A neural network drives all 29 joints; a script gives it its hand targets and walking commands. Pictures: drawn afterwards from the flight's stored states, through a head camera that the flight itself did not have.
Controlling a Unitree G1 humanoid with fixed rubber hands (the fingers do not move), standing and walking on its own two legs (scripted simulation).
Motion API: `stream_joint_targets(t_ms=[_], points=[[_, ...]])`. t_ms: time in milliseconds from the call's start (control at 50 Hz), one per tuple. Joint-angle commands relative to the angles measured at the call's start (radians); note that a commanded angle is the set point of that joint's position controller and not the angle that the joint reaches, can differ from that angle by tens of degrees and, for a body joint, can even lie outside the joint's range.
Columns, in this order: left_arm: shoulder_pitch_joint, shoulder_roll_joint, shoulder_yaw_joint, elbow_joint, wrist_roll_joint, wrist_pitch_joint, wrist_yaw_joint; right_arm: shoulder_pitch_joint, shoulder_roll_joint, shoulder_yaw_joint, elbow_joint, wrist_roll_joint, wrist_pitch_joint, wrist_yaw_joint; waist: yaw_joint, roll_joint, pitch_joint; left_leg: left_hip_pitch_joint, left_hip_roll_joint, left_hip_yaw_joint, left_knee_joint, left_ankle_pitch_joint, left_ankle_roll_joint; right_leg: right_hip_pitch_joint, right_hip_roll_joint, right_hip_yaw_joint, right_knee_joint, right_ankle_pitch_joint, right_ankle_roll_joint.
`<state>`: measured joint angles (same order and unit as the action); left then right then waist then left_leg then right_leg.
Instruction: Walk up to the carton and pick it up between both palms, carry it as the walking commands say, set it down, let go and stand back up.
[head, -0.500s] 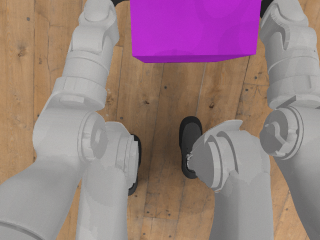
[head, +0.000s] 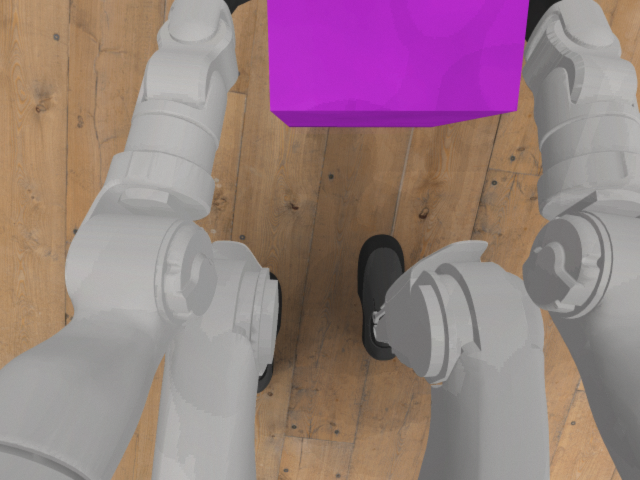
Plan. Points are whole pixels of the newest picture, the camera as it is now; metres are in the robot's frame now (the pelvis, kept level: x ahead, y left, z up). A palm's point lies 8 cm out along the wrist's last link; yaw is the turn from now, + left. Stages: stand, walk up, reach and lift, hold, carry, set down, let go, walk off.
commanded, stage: set down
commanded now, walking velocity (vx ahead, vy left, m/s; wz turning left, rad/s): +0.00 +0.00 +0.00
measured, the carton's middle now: (375, 26) +0.54 -0.08 -0.23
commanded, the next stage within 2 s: none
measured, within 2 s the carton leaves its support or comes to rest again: neither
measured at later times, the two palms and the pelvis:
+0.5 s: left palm (177, 7) +0.54 +0.12 -0.17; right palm (553, 28) +0.51 -0.24 -0.16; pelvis -0.01 +0.00 +0.01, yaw +0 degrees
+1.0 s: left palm out of the picture +0.56 +0.12 -0.07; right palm out of the picture +0.51 -0.25 -0.07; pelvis +0.00 +0.00 +0.05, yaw -1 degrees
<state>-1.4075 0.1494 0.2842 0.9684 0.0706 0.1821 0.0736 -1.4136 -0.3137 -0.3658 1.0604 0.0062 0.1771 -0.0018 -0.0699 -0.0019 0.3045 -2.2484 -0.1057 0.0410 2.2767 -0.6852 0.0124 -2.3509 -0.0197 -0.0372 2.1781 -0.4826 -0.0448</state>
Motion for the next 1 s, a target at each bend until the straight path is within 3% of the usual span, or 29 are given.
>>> stream_joint_targets(t_ms=[0,140,200,260,340,460,580,640,760,980], points=[[-0.399,-0.719,-0.268,-0.054,-0.051,-0.025,-0.190,-0.363,0.866,0.257,-0.024,0.051,-0.002,0.220,0.019,0.071,-0.917,0.267,-0.028,-0.018,-0.235,0.264,0.005,0.650,0.097,0.044,-0.080,0.281,0.030],[-0.341,-0.459,-0.219,-0.028,-0.049,-0.057,-0.120,-0.307,0.611,0.201,0.009,0.048,-0.046,0.149,0.024,0.068,-0.935,0.315,-0.015,-0.016,-0.239,0.256,-0.007,0.685,0.083,0.043,-0.083,0.280,0.043],[-0.292,-0.221,-0.170,-0.012,-0.049,-0.078,-0.058,-0.263,0.373,0.155,0.028,0.051,-0.077,0.079,0.032,0.063,-0.945,0.346,-0.007,-0.017,-0.245,0.251,-0.016,0.716,0.073,0.044,-0.088,0.276,0.048],[-0.222,0.114,-0.124,0.012,-0.075,-0.108,0.028,-0.207,0.038,0.123,0.036,0.082,-0.116,-0.023,0.041,0.041,-0.968,0.373,0.003,-0.023,-0.254,0.256,-0.024,0.774,0.056,0.050,-0.106,0.283,0.052],[-0.268,0.220,-0.184,0.015,-0.177,-0.135,0.070,-0.232,-0.049,0.184,0.053,0.156,-0.148,-0.086,0.029,0.027,-1.052,0.380,0.015,-0.036,-0.246,0.296,-0.028,0.841,0.047,0.072,-0.109,0.343,0.052],[-0.298,0.251,-0.253,0.035,-0.272,-0.137,0.059,-0.250,-0.141,0.203,0.058,0.210,-0.167,-0.097,-0.016,0.040,-1.079,0.338,0.035,-0.048,-0.240,0.285,-0.033,0.862,0.031,0.091,-0.110,0.360,0.043],[-0.321,0.257,-0.270,0.060,-0.295,-0.121,0.043,-0.267,-0.202,0.165,0.064,0.204,-0.169,-0.088,-0.051,0.059,-1.066,0.345,0.050,-0.059,-0.249,0.238,-0.033,0.808,0.013,0.082,-0.119,0.308,0.038],[-0.333,0.276,-0.256,0.040,-0.286,-0.116,0.046,-0.279,-0.229,0.147,0.036,0.201,-0.170,-0.084,-0.048,0.065,-1.113,0.385,0.053,-0.060,-0.254,0.246,-0.031,0.812,0.009,0.074,-0.119,0.308,0.039],[-0.333,0.292,-0.236,-0.135,-0.275,-0.077,0.076,-0.250,-0.245,0.160,-0.125,0.206,-0.131,-0.090,-0.038,0.065,-1.452,0.572,0.031,-0.030,-0.289,0.329,-0.026,0.983,0.024,0.041,-0.149,0.388,0.040],[-0.170,0.256,-0.128,-0.070,-0.193,-0.050,0.055,-0.111,-0.160,0.120,-0.155,0.112,-0.080,-0.062,-0.012,0.002,-1.254,0.427,0.014,-0.016,-0.446,0.261,-0.021,0.943,0.053,0.034,-0.309,0.317,0.048]])
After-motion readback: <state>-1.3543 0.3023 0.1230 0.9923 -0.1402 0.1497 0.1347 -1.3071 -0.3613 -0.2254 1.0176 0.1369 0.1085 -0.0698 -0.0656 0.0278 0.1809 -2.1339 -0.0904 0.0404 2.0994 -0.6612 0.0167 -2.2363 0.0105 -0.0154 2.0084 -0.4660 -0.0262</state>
